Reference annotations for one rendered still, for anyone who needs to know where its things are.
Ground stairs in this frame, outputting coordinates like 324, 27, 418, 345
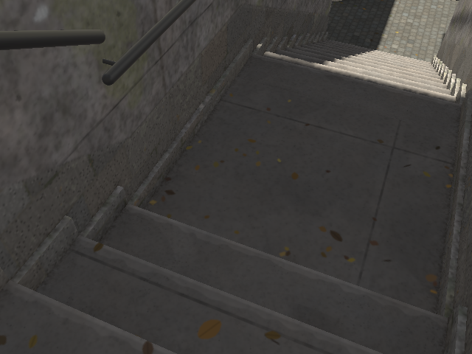
0, 204, 448, 354
263, 39, 456, 103

